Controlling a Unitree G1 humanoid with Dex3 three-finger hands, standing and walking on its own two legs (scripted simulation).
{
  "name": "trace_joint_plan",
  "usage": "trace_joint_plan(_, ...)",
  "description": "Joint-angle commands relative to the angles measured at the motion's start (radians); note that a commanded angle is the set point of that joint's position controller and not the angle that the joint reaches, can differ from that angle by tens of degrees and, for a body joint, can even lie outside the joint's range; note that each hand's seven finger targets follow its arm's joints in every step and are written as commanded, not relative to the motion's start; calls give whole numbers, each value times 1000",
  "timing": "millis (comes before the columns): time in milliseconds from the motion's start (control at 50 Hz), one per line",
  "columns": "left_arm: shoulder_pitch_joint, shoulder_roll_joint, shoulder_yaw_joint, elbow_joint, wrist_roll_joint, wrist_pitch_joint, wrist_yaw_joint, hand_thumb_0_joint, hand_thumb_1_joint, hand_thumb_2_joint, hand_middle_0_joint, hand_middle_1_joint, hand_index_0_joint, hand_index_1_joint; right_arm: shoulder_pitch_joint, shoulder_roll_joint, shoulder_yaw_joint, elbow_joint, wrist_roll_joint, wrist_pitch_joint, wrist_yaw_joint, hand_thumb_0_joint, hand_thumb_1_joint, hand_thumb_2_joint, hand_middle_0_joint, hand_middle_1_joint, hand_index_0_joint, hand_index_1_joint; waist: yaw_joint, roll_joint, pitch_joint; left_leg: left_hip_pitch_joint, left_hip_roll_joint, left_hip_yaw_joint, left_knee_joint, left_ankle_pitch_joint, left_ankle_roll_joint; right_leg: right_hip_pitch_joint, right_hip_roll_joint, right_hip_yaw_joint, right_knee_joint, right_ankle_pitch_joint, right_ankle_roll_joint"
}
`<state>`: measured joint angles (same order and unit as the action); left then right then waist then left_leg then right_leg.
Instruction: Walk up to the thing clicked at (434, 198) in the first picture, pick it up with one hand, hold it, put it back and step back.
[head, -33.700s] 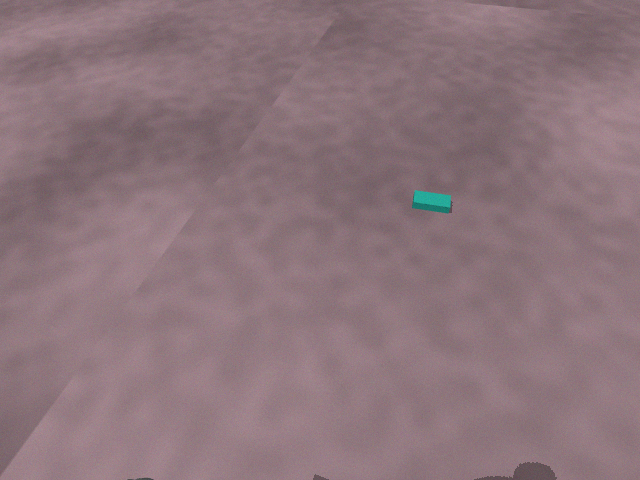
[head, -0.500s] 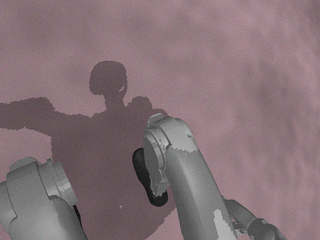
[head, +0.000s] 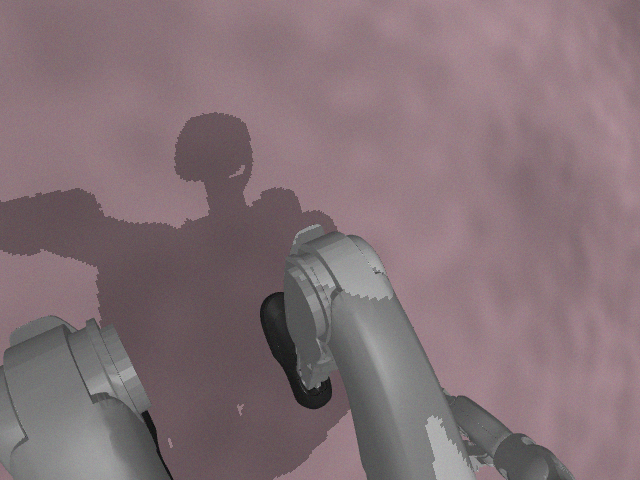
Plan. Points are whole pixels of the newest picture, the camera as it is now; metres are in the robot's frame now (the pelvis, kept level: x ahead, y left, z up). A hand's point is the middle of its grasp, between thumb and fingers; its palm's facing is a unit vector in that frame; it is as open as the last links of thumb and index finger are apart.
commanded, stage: open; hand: left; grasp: from above
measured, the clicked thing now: out of the picture +0.44 +0.35 -0.28
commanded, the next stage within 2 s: withdraw in 0.34 s
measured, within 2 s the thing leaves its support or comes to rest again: neither
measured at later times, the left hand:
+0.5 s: hand out of the picture +0.44 +0.34 -0.25, palm faces -0.43 -0.18 -0.88, open 14.0 cm
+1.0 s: hand out of the picture +0.44 +0.37 -0.09, palm faces -0.41 -0.12 -0.90, open 14.0 cm
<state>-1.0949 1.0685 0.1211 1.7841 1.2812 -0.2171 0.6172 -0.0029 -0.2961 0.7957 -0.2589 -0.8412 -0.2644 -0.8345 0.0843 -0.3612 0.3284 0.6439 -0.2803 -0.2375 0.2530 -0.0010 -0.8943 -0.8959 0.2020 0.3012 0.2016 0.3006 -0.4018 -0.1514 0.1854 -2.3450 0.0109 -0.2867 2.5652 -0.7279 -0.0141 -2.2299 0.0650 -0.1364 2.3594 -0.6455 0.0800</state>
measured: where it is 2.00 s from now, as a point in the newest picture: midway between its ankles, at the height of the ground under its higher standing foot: (230, 416)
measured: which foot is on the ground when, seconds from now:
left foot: down 0.00-1.00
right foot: down 0.00-1.00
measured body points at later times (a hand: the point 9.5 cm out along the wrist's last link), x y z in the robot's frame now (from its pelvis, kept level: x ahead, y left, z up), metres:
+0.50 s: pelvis +0.00 +0.00 +0.00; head +0.27 +0.14 +0.33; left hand +0.46 +0.35 -0.20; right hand +0.06 -0.25 -0.04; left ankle +0.06 +0.13 -0.27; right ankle +0.12 -0.13 -0.27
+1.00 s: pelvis +0.00 -0.01 +0.04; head +0.22 +0.09 +0.42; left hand +0.45 +0.38 -0.04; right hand +0.12 -0.26 -0.06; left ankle +0.06 +0.13 -0.27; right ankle +0.12 -0.13 -0.27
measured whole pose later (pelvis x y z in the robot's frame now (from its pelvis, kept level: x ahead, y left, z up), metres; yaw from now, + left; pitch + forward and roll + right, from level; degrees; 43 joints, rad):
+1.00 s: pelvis +0.00 -0.01 +0.04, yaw +6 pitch +33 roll -10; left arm -0.98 0.80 0.00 1.32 1.11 -0.08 0.24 0.00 -0.50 1.00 -0.09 -1.00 -0.08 -1.00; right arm 0.12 -0.32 0.12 0.65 -0.13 -0.07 0.23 0.00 -0.90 -0.90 0.20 0.30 0.20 0.30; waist -0.23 0.03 -0.05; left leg -2.28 0.01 -0.17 2.39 -0.69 -0.01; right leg -2.19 0.02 -0.06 2.27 -0.66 0.06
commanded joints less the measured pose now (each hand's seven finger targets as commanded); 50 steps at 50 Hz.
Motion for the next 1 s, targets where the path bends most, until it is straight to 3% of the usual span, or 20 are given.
trace_joint_plan(0, -226, 239, 10, -126, -18, -3, 26, 0, -478, 937, -112, -963, -111, -962, 181, -339, -103, 14, 17, 7, -18, 0, -888, -899, 201, 301, 201, 301, -35, 565, -658, 500, 35, 116, -277, 262, 12, 373, 33, -146, -172, 273, -90)
trace_joint_plan(100, -214, 216, -6, -105, -16, -15, 18, 0, -507, 959, -75, -1003, -79, -999, 180, -332, -97, 14, 16, 11, -18, 0, -886, -898, 201, 301, 201, 301, -54, 549, -617, 476, 35, 122, -267, 243, 14, 367, 32, -148, -176, 264, -88)
trace_joint_plan(180, -220, 241, 10, -117, -21, -19, 22, 0, -518, 983, -72, -1011, -72, -1010, 189, -335, -96, 17, 11, 15, -24, 0, -885, -897, 201, 301, 201, 301, -46, 560, -624, 485, 34, 123, -286, 234, 13, 378, 32, -147, -188, 252, -90)
trace_joint_plan(240, -212, 209, -15, -104, -18, -23, 18, 0, -513, 970, -63, -1020, -68, -1014, 181, -338, -100, 10, 12, 16, -25, 0, -885, -897, 201, 301, 201, 301, -55, 556, -606, 494, 36, 114, -288, 219, 8, 347, 28, -154, -174, 239, -91)
trace_joint_plan(320, -231, 232, -2, -132, -14, -25, 25, 0, -511, 983, -66, -1026, -68, -1022, 180, -337, -98, 12, 13, 20, -30, 0, -886, -897, 201, 301, 201, 301, -45, 572, -644, 515, 37, 111, -287, 246, 7, 359, 28, -154, -175, 260, -91)
trace_joint_plan(360, -225, 205, -22, -119, -12, -24, 26, 0, -507, 975, -63, -1029, -69, -1022, 179, -338, -97, 3, 9, 18, -26, 0, -886, -897, 201, 301, 201, 301, -58, 557, -618, 498, 36, 114, -279, 242, 11, 359, 30, -152, -178, 264, -87)
trace_joint_plan(480, -223, 221, -14, -123, -12, -15, 32, 0, -518, 985, -70, -1011, -76, -1003, 173, -343, -101, 2, 12, 7, -23, 0, -902, -900, 201, 300, 201, 300, -50, 564, -615, 518, 38, 112, -294, 231, 6, 358, 29, -150, -181, 252, -90)
trace_joint_plan(500, -243, 267, 19, -179, -5, -16, 32, 0, -512, 982, -69, -1010, -77, -1000, 182, -339, -100, 8, 17, 6, -21, 0, -900, -899, 201, 300, 201, 300, -31, 588, -646, 521, 35, 114, -289, 249, 7, 355, 26, -149, -172, 262, -89)
trace_joint_plan(520, -232, 253, 3, -183, -4, -12, 27, 0, -518, 986, -72, -1006, -76, -1000, 166, -338, -105, -1, 17, 7, -22, 0, -902, -901, 201, 300, 201, 300, -24, 601, -665, 532, 35, 122, -292, 252, 6, 369, 28, -141, -176, 263, -93)
trace_joint_plan(560, -244, 292, 50, -287, -6, -8, 26, 0, -524, 989, -73, -1003, -75, -999, 175, -333, -122, 5, 21, 10, -21, 0, -904, -902, 201, 300, 201, 300, 11, 694, -749, 605, 36, 112, -315, 292, -8, 357, 21, -145, -156, 278, -101)
trace_joint_plan(600, -210, 272, 67, -346, -11, 5, 16, 0, -520, 984, -80, -986, -80, -985, 179, -322, -141, 8, 22, 17, -14, 0, -904, -903, 201, 300, 200, 300, 29, 741, -801, 643, 36, 113, -327, 319, -15, 339, 16, -145, -142, 292, -106)
trace_joint_plan(620, -195, 231, 49, -376, -13, 12, 3, 0, -522, 987, -78, -988, -77, -988, 170, -311, -152, 2, 27, 19, -9, 0, -904, -903, 201, 300, 201, 300, 35, 747, -809, 637, 34, 123, -324, 313, -14, 328, 18, -141, -143, 288, -108)
trace_joint_plan(680, -179, 205, 69, -537, -38, 45, -39, 0, -525, 993, -72, -991, -71, -992, 185, -295, -201, 6, 50, 36, 2, 0, -900, -902, 201, 300, 200, 300, 87, 813, -924, 687, 25, 146, -340, 372, -17, 334, 16, -119, -156, 318, -114)
trace_joint_plan(720, -105, 127, 45, -563, -63, 76, -84, 0, -524, 995, -70, -987, -68, -989, 204, -274, -234, 24, 72, 54, 12, 0, -898, -902, 200, 300, 200, 300, 125, 803, -917, 674, 20, 161, -361, 377, -17, 295, 13, -104, -163, 305, -119)
trace_joint_plan(760, -94, 43, 8, -599, -87, 106, -135, 0, -515, 993, -71, -986, -69, -987, 225, -263, -258, 31, 94, 80, 20, 0, -895, -901, 200, 300, 200, 300, 126, 742, -916, 628, 14, 177, -373, 368, -6, 290, 14, -89, -193, 304, -116)
trace_joint_plan(800, -108, -50, -45, -566, -116, 133, -199, 0, -511, 993, -72, -991, -71, -991, 241, -254, -283, 32, 121, 103, 19, 0, -896, -900, 200, 300, 200, 300, 102, 636, -854, 560, 12, 178, -388, 300, 9, 264, 10, -77, -224, 263, -114)
trace_joint_plan(860, -151, -114, -90, -591, -157, 145, -291, 0, -516, 1006, -73, -1003, -70, -1006, 282, -252, -309, 26, 150, 143, 0, 0, -897, -901, 200, 300, 200, 300, 82, 507, -826, 515, 2, 165, -437, 218, 24, 298, 0, -67, -270, 213, -113)
trace_joint_plan(920, -173, -153, -129, -597, -182, 132, -378, 0, -532, 1024, -78, -1015, -69, -1025, 284, -241, -317, 15, 167, 175, -31, 0, -900, -903, 200, 300, 200, 300, 72, 410, -776, 484, -7, 170, -456, 171, 35, 334, -4, -48, -317, 175, -112)
trace_joint_plan(960, -170, -142, -132, -582, -186, 118, -425, 0, -530, 1029, -75, -1023, -67, -1033, 281, -225, -314, 5, 172, 193, -56, 0, -898, -902, 200, 300, 200, 300, 73, 334, -753, 439, -17, 188, -456, 142, 42, 379, -8, -31, -345, 135, -110)
trace_joint_plan(980, -172, -108, -119, -582, -180, 107, -440, 0, -529, 1030, -76, -1022, -67, -1033, 274, -224, -315, -2, 176, 201, -69, 0, -897, -902, 200, 300, 200, 300, 89, 324, -745, 422, -21, 198, -453, 139, 42, 384, -12, -24, -351, 119, -113)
